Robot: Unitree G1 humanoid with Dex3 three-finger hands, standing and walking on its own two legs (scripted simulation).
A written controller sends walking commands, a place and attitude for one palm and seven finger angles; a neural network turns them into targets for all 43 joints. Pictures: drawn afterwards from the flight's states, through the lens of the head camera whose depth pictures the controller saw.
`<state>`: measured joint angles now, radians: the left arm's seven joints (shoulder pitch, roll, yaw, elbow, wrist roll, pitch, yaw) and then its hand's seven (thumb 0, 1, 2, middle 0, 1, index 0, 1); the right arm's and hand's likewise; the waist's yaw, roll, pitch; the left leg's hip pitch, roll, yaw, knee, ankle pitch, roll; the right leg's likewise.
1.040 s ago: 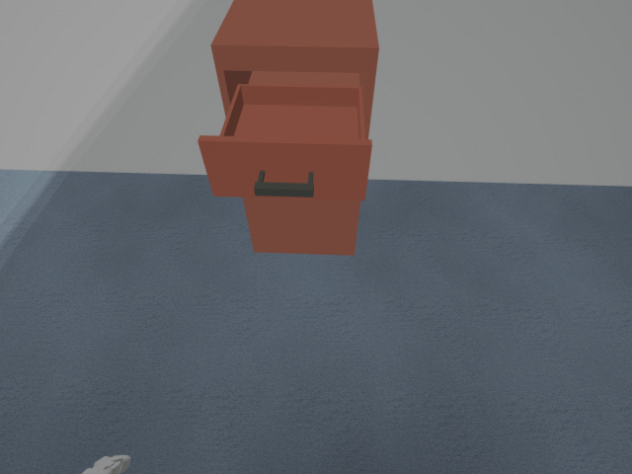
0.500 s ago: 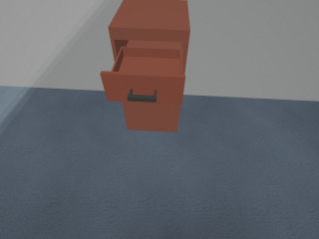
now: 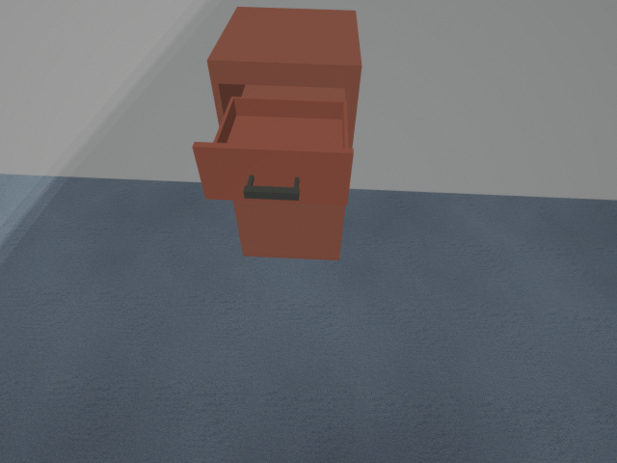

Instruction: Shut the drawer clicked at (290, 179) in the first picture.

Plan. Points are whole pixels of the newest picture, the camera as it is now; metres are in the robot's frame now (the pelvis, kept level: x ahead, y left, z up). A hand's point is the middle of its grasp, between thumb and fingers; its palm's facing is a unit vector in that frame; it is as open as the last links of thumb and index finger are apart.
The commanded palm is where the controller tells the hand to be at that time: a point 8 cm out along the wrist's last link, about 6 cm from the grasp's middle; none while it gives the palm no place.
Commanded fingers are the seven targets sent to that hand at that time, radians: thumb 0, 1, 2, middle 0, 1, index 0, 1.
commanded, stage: look at it before walking up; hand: left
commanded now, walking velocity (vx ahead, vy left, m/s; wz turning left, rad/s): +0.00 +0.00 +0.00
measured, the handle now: (272, 186) +0.71 +0.13 -0.10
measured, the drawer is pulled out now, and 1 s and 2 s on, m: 0.30 0.30 0.30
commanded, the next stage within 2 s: take the last steps up to it in 0.40 s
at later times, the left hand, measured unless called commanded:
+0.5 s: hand out of the picture +0.05 +0.24 -0.16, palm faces -0.02 -0.95 -0.31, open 7.4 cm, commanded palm none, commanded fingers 0.00 0.90 0.90 -0.20 -0.30 -0.20 -0.30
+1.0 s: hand out of the picture +0.05 +0.15 -0.19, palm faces +0.07 -0.98 -0.17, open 7.4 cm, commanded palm none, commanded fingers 0.00 0.90 0.90 -0.20 -0.30 -0.20 -0.30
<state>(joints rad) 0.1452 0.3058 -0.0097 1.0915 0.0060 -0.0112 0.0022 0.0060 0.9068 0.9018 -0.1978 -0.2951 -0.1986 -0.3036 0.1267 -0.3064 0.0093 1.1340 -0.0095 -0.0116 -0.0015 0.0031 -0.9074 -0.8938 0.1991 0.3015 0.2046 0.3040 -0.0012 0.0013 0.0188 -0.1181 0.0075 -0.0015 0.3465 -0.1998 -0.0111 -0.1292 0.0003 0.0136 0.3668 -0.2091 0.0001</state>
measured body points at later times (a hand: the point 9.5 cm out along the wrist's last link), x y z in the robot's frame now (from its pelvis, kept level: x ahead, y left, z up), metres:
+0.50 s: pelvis +0.00 +0.00 +0.00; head +0.00 +0.00 +0.45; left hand +0.05 +0.29 -0.14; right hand +0.06 -0.28 -0.14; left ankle -0.01 +0.13 -0.75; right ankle -0.01 -0.12 -0.75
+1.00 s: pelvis +0.09 -0.02 -0.02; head +0.10 -0.02 +0.43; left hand +0.05 +0.20 -0.18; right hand +0.02 -0.23 -0.18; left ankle +0.00 +0.11 -0.70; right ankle +0.02 -0.11 -0.75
